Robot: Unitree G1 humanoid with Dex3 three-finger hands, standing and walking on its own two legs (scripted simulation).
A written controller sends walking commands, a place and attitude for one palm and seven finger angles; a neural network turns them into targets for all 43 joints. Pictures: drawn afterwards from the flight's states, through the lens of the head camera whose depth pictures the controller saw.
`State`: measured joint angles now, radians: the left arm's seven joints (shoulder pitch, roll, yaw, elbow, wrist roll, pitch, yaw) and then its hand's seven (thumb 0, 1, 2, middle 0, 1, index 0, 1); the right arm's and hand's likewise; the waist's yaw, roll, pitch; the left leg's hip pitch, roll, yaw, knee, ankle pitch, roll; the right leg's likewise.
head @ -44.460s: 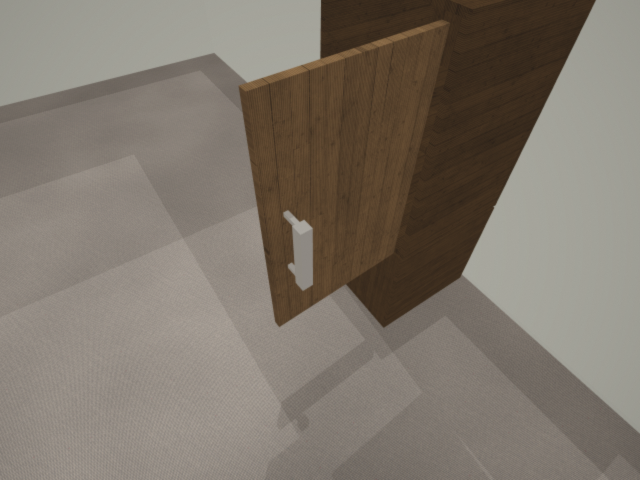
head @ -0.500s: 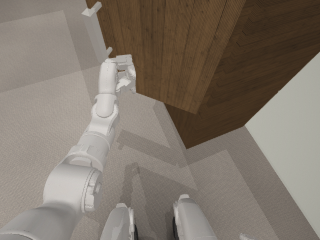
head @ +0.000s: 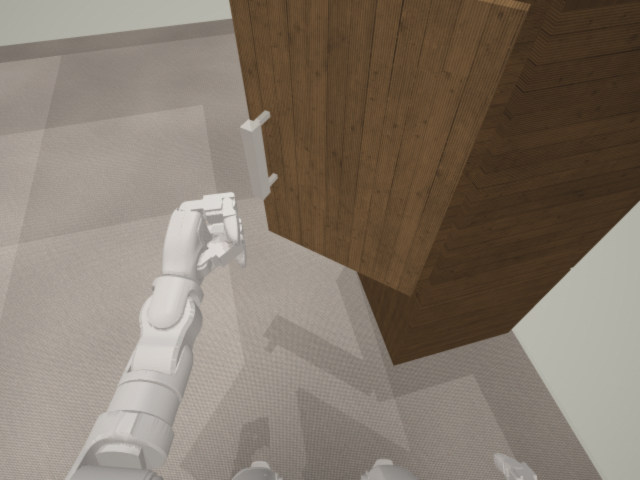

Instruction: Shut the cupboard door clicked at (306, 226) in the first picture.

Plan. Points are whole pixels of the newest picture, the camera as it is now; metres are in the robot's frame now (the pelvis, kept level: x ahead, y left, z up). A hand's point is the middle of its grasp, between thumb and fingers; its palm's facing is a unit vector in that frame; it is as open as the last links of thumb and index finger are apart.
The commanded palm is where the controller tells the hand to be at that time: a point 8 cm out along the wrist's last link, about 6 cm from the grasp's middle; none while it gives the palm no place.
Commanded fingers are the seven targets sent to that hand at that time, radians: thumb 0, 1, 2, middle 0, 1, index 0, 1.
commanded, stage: draw the hand back to the body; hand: left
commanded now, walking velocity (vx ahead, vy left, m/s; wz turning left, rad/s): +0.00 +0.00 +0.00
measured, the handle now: (263, 156) +0.65 +0.11 -0.01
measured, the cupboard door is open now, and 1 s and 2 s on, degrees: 45 45 45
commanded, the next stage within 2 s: step back with the hand held close in 1.16 s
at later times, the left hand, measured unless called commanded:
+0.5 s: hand (93, 281) +0.28 +0.22 +0.16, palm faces +0.25 -0.92 -0.30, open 4.0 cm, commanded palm +0.24 +0.27 +0.18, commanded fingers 0.00 0.90 0.90 -0.56 -0.69 -0.56 -0.69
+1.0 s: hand out of the picture +0.22 +0.29 +0.20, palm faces +0.49 -0.77 -0.41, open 7.2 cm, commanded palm +0.17 +0.32 +0.23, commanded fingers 0.00 0.90 0.90 -0.20 -0.30 -0.20 -0.30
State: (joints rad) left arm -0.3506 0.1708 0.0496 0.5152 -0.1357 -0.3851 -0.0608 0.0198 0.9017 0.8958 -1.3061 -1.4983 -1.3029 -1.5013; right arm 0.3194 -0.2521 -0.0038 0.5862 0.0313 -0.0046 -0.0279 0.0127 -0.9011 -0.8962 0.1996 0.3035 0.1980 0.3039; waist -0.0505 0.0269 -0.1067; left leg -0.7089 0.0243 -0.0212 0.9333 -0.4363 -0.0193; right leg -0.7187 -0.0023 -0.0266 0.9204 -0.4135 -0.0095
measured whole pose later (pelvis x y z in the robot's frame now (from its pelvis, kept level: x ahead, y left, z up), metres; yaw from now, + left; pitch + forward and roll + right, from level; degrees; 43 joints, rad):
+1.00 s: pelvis +0.03 +0.02 +0.06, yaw +0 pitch -4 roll +0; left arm 0.43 0.32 0.35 -0.33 -0.05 -0.06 0.12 0.01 0.89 0.89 -0.25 -0.34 -0.24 -0.34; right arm 0.20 -0.23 0.01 0.64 0.00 -0.10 -0.10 0.02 -0.90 -0.90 0.20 0.30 0.20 0.30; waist 0.08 0.07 0.03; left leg -0.10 0.00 0.00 0.43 -0.26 0.01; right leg -0.11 -0.03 -0.01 0.42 -0.24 0.02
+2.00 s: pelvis -0.07 +0.02 +0.03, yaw +1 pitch -2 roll -1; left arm 0.49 0.39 0.43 -0.47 0.00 -0.22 0.15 0.02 0.89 0.89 -0.22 -0.30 -0.21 -0.30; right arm 0.23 -0.23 0.01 0.56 0.01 -0.06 -0.10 0.02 -0.90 -0.90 0.20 0.30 0.20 0.30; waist 0.01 0.00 0.03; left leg -0.42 0.01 0.01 0.68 -0.29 0.04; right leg -0.40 -0.02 0.00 0.61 -0.18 0.03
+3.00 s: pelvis -0.32 +0.00 +0.05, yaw +0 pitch -1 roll +1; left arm 0.54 0.46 0.41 -0.58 -0.05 -0.18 0.16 0.02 0.89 0.89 -0.22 -0.30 -0.22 -0.30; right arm 0.24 -0.19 0.03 0.62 -0.01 -0.06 -0.06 0.01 -0.90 -0.90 0.20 0.30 0.20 0.30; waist 0.01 -0.07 -0.02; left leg -0.56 0.04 0.06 0.94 -0.37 -0.02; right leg -0.25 0.01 -0.04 0.56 -0.30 -0.07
